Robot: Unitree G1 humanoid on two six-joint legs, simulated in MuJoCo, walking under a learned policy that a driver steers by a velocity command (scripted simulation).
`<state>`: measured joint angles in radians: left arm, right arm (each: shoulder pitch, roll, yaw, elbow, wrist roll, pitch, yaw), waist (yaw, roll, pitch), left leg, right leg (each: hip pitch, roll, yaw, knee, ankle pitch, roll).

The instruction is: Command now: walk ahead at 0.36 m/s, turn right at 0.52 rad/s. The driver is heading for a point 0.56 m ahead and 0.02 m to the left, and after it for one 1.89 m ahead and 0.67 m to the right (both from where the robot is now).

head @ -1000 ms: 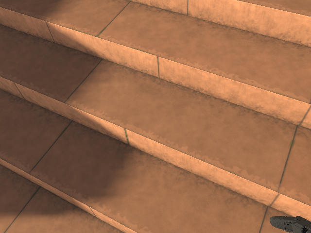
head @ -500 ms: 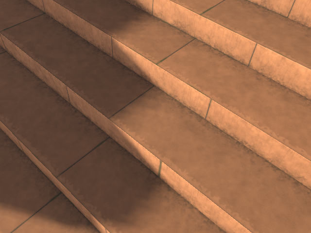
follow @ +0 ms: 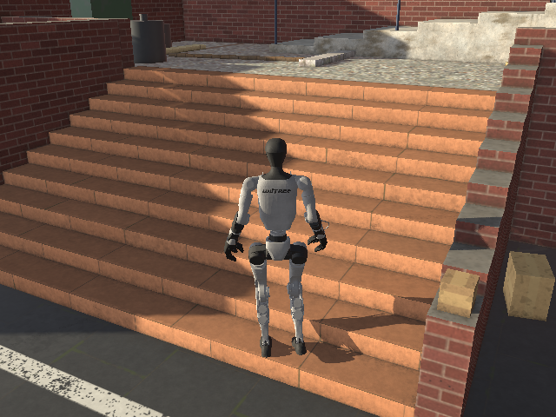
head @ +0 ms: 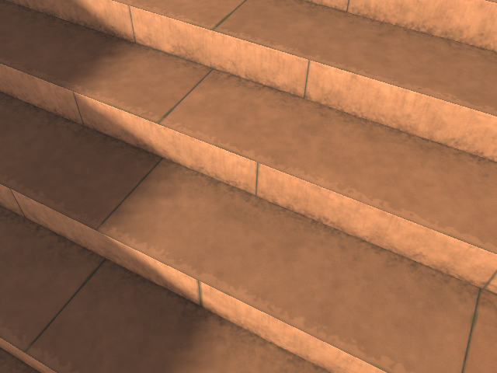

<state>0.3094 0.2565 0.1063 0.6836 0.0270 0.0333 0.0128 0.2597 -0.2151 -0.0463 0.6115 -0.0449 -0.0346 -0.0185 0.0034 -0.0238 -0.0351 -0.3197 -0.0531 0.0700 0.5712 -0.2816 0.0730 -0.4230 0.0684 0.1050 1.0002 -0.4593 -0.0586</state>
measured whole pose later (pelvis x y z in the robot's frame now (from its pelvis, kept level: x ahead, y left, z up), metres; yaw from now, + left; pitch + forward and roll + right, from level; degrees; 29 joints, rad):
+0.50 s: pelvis +0.23 -0.06 +0.05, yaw -4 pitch +3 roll -2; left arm 0.07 0.12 0.00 0.66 0.03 -0.03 0.01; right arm 0.49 -0.14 -0.05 0.92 0.00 -0.11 0.03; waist -0.05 0.00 -0.01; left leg -0.33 0.01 -0.09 1.23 -0.14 0.07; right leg -0.69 0.01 -0.18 1.09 -0.47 -0.11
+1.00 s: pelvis +0.55 -0.04 +0.17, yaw -1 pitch +5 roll +2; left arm 0.55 0.10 0.04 1.00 -0.03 -0.12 -0.01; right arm -0.04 -0.09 0.02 0.60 -0.03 -0.05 0.02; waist 0.06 0.02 0.05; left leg -0.84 0.00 0.21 1.10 -0.32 0.15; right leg -0.15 -0.05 0.01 0.93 -0.24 -0.04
